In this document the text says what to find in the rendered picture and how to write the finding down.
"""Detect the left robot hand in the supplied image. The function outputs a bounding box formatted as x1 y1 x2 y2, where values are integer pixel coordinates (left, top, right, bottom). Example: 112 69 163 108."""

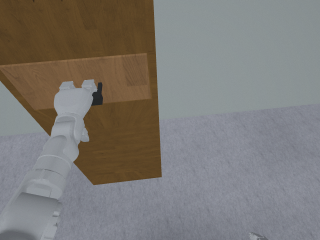
54 79 97 142

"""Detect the cabinet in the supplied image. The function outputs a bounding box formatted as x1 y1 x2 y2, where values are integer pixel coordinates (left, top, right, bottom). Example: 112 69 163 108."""
0 0 162 185

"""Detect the drawer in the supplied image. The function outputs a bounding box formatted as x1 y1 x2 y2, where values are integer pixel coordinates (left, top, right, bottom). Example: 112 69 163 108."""
0 53 151 110

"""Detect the handle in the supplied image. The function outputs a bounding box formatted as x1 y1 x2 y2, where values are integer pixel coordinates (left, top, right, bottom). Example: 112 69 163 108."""
91 82 103 106

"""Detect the robot left forearm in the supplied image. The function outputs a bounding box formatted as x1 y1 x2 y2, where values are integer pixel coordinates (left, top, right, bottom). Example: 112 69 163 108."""
0 112 84 229

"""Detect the robot left upper arm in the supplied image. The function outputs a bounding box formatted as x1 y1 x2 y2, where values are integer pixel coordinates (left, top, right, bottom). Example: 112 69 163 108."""
0 192 63 240

